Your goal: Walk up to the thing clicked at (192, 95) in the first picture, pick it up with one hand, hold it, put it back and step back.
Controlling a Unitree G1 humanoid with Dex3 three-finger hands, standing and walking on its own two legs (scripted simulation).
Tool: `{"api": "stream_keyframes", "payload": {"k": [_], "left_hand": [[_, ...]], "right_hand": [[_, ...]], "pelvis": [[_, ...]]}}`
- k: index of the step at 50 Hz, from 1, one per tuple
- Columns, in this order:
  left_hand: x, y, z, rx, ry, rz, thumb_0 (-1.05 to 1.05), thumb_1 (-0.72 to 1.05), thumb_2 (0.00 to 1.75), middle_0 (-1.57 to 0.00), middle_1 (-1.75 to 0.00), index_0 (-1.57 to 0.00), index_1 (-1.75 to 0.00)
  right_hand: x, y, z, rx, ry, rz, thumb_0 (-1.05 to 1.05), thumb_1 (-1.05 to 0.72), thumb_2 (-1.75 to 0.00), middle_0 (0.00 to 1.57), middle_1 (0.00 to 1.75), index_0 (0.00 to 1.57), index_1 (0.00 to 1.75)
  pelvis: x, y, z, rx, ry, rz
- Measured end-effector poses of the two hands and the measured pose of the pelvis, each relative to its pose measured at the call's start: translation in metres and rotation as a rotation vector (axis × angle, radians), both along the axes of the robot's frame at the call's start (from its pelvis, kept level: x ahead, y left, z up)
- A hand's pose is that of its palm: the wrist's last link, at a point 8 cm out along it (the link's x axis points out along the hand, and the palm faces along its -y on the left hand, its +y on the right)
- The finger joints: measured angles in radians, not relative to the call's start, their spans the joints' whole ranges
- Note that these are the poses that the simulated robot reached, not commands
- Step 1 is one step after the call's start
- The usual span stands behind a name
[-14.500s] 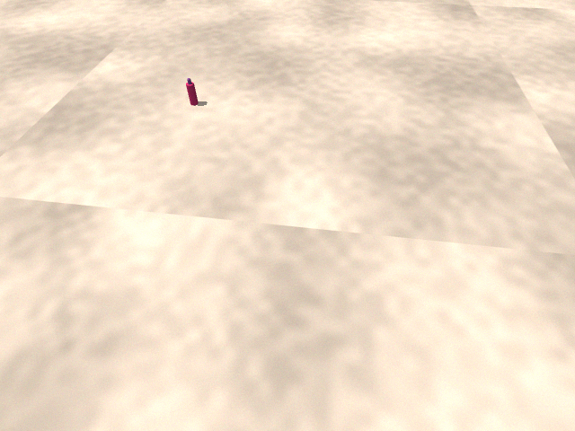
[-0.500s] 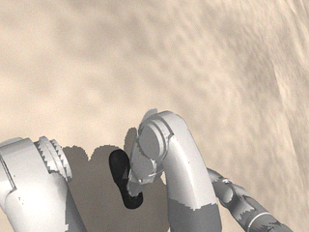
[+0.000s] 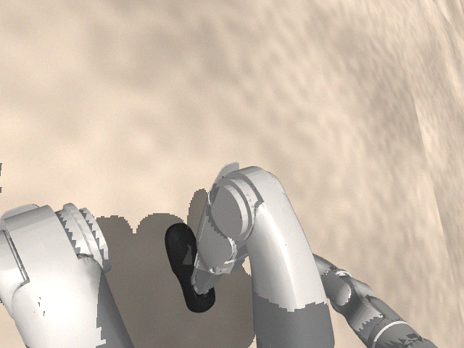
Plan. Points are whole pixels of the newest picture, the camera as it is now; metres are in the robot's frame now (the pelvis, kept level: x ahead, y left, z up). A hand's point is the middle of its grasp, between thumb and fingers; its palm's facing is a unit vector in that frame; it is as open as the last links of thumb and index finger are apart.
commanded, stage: settle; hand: left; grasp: from the side
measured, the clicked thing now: out of the picture +0.42 +0.31 -0.19
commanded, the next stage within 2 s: lift in 1.74 s
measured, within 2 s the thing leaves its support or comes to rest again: leaves its support in 0.02 s
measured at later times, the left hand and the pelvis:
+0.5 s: hand out of the picture +0.40 +0.33 -0.06, palm faces +0.39 -0.92 -0.04, open 7.1 cm; pelvis +0.01 -0.01 +0.02, yaw +4 degrees
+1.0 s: hand out of the picture +0.42 +0.32 +0.01, palm faces +0.36 -0.93 -0.06, open 7.0 cm; pelvis +0.03 -0.02 +0.06, yaw +9 degrees
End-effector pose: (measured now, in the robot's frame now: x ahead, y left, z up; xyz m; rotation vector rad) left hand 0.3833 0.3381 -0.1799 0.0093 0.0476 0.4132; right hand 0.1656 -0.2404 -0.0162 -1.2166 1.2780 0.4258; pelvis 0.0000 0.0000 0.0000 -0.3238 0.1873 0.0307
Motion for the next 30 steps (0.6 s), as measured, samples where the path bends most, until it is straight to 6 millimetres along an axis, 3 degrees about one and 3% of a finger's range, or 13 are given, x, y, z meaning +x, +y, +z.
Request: {"api": "stream_keyframes", "payload": {"k": [6, 15, 30], "left_hand": [[-0.003, 0.010, 0.019, 0.015, -0.035, 0.013, -0.01, -0.06, 1.12, -0.82, -1.18, -0.87, -1.22], [-0.010, 0.027, 0.068, 0.050, -0.061, -0.014, -0.01, -0.07, 1.12, -0.83, -1.17, -0.88, -1.21], [-0.021, 0.035, 0.134, 0.060, -0.038, -0.021, -0.01, -0.08, 1.14, -0.85, -1.15, -0.90, -1.19]], "right_hand": [[0.003, -0.001, 0.000, 0.017, -0.015, -0.032, 0.00, -0.90, -0.90, 0.20, 0.30, 0.21, 0.30], [0.016, -0.002, 0.001, 0.092, -0.096, -0.104, 0.00, -0.90, -0.90, 0.20, 0.30, 0.21, 0.30], [0.029, 0.003, -0.016, 0.257, -0.153, -0.273, 0.01, -0.88, -0.90, 0.20, 0.30, 0.21, 0.30]], "pelvis": [[0.001, -0.002, 0.004, 0.010, 0.024, 0.009], [0.002, -0.003, 0.012, 0.030, 0.079, 0.028], [0.011, -0.009, 0.030, 0.084, 0.213, 0.066]]}}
